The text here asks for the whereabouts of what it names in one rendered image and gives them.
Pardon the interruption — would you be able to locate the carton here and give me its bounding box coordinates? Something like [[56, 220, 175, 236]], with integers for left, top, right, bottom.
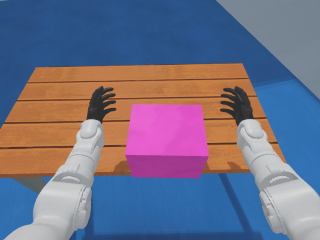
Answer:
[[125, 104, 209, 179]]

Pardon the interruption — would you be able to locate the table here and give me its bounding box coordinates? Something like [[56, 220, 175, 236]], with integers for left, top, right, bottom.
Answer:
[[0, 63, 287, 194]]

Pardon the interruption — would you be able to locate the right robot hand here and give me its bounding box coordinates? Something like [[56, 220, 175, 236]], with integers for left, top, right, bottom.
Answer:
[[220, 86, 254, 126]]

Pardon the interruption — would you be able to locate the robot right forearm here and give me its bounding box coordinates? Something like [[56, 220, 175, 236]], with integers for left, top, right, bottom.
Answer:
[[236, 119, 320, 204]]

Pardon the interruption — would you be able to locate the robot left forearm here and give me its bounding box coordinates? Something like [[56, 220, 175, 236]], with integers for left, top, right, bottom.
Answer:
[[33, 119, 105, 221]]

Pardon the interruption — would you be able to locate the robot right upper arm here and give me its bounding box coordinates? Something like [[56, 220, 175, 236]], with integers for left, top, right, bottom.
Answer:
[[259, 179, 320, 240]]

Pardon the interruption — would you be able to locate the left robot hand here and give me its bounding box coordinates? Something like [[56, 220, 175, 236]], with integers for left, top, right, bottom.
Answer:
[[86, 86, 117, 124]]

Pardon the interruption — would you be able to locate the robot left upper arm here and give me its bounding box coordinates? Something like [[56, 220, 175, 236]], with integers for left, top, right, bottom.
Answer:
[[4, 181, 92, 240]]

